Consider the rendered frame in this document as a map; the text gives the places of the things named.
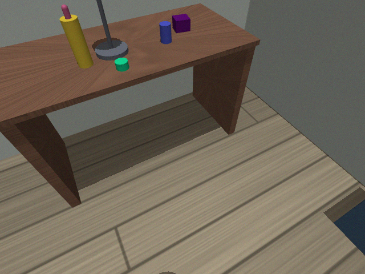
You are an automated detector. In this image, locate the desk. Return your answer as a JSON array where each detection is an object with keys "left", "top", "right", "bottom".
[{"left": 0, "top": 3, "right": 260, "bottom": 208}]

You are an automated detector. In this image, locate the desk lamp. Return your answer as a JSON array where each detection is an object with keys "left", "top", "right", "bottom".
[{"left": 95, "top": 0, "right": 128, "bottom": 61}]

